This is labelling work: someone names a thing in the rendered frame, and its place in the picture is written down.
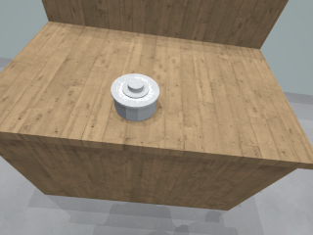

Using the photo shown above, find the knob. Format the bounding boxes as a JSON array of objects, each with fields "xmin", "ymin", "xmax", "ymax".
[{"xmin": 127, "ymin": 78, "xmax": 144, "ymax": 92}]

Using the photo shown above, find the pot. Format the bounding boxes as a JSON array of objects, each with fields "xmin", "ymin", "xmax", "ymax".
[{"xmin": 113, "ymin": 100, "xmax": 157, "ymax": 121}]

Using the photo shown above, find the table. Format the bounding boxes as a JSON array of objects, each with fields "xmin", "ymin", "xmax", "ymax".
[{"xmin": 0, "ymin": 0, "xmax": 313, "ymax": 211}]

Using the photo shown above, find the lid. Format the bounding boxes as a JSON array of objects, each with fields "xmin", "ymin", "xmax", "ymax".
[{"xmin": 111, "ymin": 73, "xmax": 159, "ymax": 109}]

